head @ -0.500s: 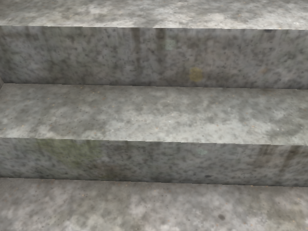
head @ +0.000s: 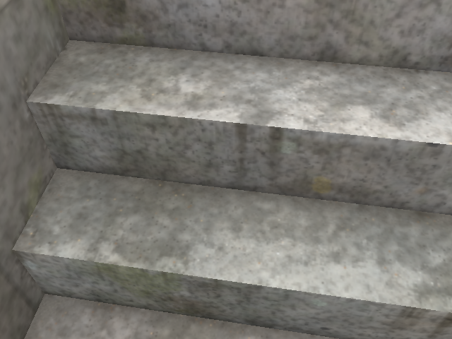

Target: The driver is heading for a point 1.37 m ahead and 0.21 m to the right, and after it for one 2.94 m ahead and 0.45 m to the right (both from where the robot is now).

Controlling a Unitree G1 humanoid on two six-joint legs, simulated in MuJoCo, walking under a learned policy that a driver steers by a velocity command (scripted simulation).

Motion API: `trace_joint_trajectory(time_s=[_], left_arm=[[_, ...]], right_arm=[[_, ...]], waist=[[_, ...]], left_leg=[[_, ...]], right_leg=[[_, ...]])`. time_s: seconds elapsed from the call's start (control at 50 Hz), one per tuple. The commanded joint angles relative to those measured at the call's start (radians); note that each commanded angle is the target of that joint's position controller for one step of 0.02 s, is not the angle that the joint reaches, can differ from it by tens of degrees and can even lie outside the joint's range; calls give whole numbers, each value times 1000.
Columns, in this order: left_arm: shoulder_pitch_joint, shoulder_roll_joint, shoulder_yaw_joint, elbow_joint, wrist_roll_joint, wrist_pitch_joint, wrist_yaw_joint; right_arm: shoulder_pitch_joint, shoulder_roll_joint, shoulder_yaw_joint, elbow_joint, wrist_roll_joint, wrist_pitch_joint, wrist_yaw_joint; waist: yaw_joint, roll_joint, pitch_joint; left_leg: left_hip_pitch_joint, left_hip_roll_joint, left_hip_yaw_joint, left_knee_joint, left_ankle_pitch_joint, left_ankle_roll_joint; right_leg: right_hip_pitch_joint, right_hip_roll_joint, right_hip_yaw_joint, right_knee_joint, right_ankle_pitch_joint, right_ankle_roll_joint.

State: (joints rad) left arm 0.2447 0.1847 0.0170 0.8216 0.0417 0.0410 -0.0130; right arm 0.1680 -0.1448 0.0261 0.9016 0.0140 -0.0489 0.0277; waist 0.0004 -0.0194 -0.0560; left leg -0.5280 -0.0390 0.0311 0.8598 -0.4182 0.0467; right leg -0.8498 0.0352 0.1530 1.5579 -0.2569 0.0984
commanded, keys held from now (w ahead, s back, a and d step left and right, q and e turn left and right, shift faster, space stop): w+e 0.50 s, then w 0.30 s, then w+q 0.20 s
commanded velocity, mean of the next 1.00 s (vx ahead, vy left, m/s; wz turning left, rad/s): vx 0.40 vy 0.00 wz -0.30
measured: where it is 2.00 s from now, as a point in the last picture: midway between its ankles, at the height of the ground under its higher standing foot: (375, 110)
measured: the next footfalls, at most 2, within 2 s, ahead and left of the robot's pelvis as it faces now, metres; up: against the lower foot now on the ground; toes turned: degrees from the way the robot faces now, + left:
right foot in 0.10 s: +0.06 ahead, -0.13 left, +0.00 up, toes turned -2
left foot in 0.46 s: +0.34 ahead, +0.05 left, +0.21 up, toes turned -11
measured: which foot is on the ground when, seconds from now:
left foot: down 0.00-0.12, up 0.14-0.44, down 0.46-1.00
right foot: up 0.00-0.08, down 0.10-0.52, up 0.54-0.98, down 1.00-1.00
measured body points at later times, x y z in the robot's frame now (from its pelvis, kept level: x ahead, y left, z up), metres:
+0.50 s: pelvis +0.17 -0.03 +0.08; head +0.17 -0.05 +0.53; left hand +0.15 +0.16 -0.08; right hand +0.39 -0.24 +0.00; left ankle +0.30 +0.05 -0.49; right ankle +0.03 -0.12 -0.68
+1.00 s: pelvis +0.37 -0.14 +0.27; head +0.39 -0.14 +0.72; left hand +0.69 -0.11 +0.22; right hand +0.20 -0.21 +0.13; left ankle +0.30 +0.05 -0.48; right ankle +0.46 -0.30 -0.26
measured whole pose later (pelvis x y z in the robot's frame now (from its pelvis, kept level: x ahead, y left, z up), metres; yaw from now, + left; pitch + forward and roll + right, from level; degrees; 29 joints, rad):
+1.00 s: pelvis +0.37 -0.14 +0.27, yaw -19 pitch +12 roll -3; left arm -0.18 0.10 -0.10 0.75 0.04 0.08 -0.09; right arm 0.58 -0.04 0.05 1.23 -0.05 -0.10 0.16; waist -0.09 0.08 -0.21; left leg -0.12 0.16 0.09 0.16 -0.18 0.03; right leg -1.27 -0.09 -0.10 1.57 -0.40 -0.22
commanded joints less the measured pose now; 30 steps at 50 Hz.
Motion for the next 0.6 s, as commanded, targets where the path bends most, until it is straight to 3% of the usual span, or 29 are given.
trace_joint_trajectory(time_s=[0.02, 0.04, 0.06, 0.08, 0.1, 0.12, 0.14, 0.16, 0.18, 0.2, 0.22, 0.24, 0.26, 0.3, 0.32, 0.34, 0.36, 0.38, 0.4, 0.42, 0.44, 0.46, 0.48, 0.5, 0.52, 0.54, 0.56, 0.58, 0.6], left_arm=[[113, 109, 36, 17, 42, -1, -62], [100, 125, 38, 22, 50, -9, -66], [148, 122, 41, 38, 36, -24, -58], [179, 117, 35, 29, 9, -29, -47], [202, 127, 47, 41, -7, -60, -39], [219, 144, 53, 56, 1, -78, -26], [250, 272, 77, 44, -21, -89, -17], [317, 218, 72, 86, -4, -87, -34], [386, 123, 46, 135, 30, -91, -50], [407, 91, 31, 174, 64, -80, -64], [364, 51, 10, 183, 60, -72, -69], [328, 40, -2, 197, 43, -71, -70], [302, 26, -16, 216, 33, -69, -63], [279, -2, -38, 222, 32, -88, -49], [312, -14, -46, 248, 45, -93, -38], [297, -17, -51, 247, 53, -110, -33], [295, -17, -50, 240, 58, -126, -29], [306, 29, -49, 237, 70, -133, -41], [275, 64, -28, 226, 56, -132, -45], [285, 168, 1, 263, -19, -106, -78], [283, 179, -10, 243, -26, -133, -103], [199, 242, 13, 243, -22, -145, -131], [173, 285, 45, 216, -30, -160, -145], [381, 151, 26, 280, 43, -184, -163], [360, 82, 13, 284, 74, -171, -177], [97, 70, 52, 154, -65, -196, -49], [-40, 52, 48, 89, 0, -206, -23], [-134, -78, 16, -11, 26, -189, -25], [-129, -154, -6, -61, 15, -169, -26]], right_arm=[[-358, -187, -21, -184, 20, -44, 50], [-224, -254, -44, -104, -51, -27, 56], [-205, -256, -56, -79, -82, -23, 71], [-257, -222, -55, -91, -81, -24, 82], [-195, -157, -46, -48, -73, -23, 85], [-56, -85, -39, 11, -75, -15, 98], [7, -57, -35, -18, -104, -20, 100], [-141, -83, -32, -46, -98, -11, 96], [-209, -70, -26, -44, -81, -9, 85], [-255, -71, -20, -69, -46, -16, 67], [-220, -86, -13, -51, -41, -28, 52], [-205, -68, 2, -62, -52, -36, 46], [-188, -45, 14, -62, -58, -32, 44], [-199, -44, 23, -65, -56, -22, 37], [-277, -17, 37, -118, -53, -18, 23], [-350, -27, 44, -155, -51, -17, 13], [-408, -38, 45, -186, -43, -19, -1], [-521, -66, 39, -245, -42, -13, -14], [-638, -93, 35, -303, -33, -3, -27], [-748, -39, 65, -360, -53, 69, 3], [-691, -8, 62, -333, -42, 78, 49], [-373, -57, 45, -210, -39, 97, 64], [-244, -144, 12, -194, -45, 93, 59], [-115, -111, 13, -118, -37, 88, 47], [96, -157, -11, -70, -71, 108, 38], [273, -252, -79, 23, -62, 72, -65], [214, -211, -76, 102, -17, 56, -98], [121, -156, -66, 148, -16, 43, -103], [75, -60, -48, 178, -45, 26, -107]], waist=[[113, 74, -50], [60, 133, -24], [64, 150, 17], [88, 126, -18], [72, 57, -34], [24, -8, -81], [-18, -206, -113], [99, -268, -18], [148, -177, 34], [134, -48, 72], [103, 7, 36], [67, 31, 38], [34, 17, 7], [19, -5, 8], [11, -63, -8], [7, -9, -2], [29, 3, -31], [50, -1, -90], [59, -55, -75], [4, -151, -50], [-2, -210, -18], [-107, -247, -88], [-137, -244, -199], [-78, -28, -446], [-181, 101, -507], [-212, 290, -418], [-168, 254, -294], [-95, 127, -125], [-28, 99, 13]], left_leg=[[-158, 219, -174, -447, 49, 144], [-186, 268, -210, -491, -40, 187], [-101, 313, -210, -460, -33, 228], [24, 338, -200, -366, 122, 253], [158, 273, -110, -167, 295, 263], [178, 179, -18, 85, 483, 230], [-153, 32, -18, 316, 246, 114], [-599, -63, -89, 621, 77, 65], [-766, -52, -199, 971, 156, 91], [-928, -53, -241, 1130, 227, 120], [-971, -28, -244, 1198, 286, 148], [-995, 0, -200, 1307, 279, 169], [-992, 25, -157, 1403, 256, 175], [-1010, 45, -113, 1526, 216, 173], [-1026, 50, -101, 1571, 128, 191], [-1009, 73, -72, 1458, 119, 190], [-941, 103, -42, 1288, 123, 182], [-751, 110, 29, 1024, 178, 154], [-567, 124, 61, 765, 122, 146], [-260, 35, 186, 559, -294, 58], [-161, -23, 251, 635, -233, 17], [-238, -56, 187, 578, 16, 48], [-206, -87, 151, 368, -8, 78], [181, -13, -90, 256, 124, 205], [377, 94, -439, -33, -145, 283], [445, 259, -786, -211, -669, 301], [234, 302, -904, -385, -758, 291], [104, 297, -806, -356, -714, 254], [-15, 312, -675, -334, -623, 200]], right_leg=[[436, -76, -204, -473, -138, 36], [525, -64, -210, -479, -101, -3], [517, -71, -183, -576, -84, -36], [521, -84, -161, -777, -16, -95], [537, -22, -178, -1013, -72, -152], [569, 29, -104, -1087, 48, -250], [784, -162, 344, -1156, 345, -532], [916, -249, 638, -1270, -102, -623], [904, -265, 692, -1281, -328, -557], [880, -265, 667, -1253, -303, -504], [864, -262, 585, -1224, -240, -470], [799, -253, 499, -1201, -197, -443], [747, -227, 409, -1179, -153, -408], [667, -201, 320, -1186, -66, -383], [619, -206, 304, -1207, -32, -376], [592, -195, 263, -1235, -27, -364], [569, -176, 218, -1259, 1, -343], [459, -132, 159, -1325, 91, -319], [321, -121, 141, -1415, 232, -324], [86, -184, 199, -1626, 454, -443], [112, -264, 240, -1577, 864, -495], [418, -320, 174, -1425, 1478, -491], [641, -293, 103, -1261, 1888, -478], [505, -235, 106, -983, 1992, -429], [302, -132, 125, -758, 1581, -418], [190, 50, -51, -324, 882, -308], [63, 60, -10, 154, 381, -300], [-65, 68, 35, 396, 346, -295], [-169, 68, 53, 514, 310, -296]])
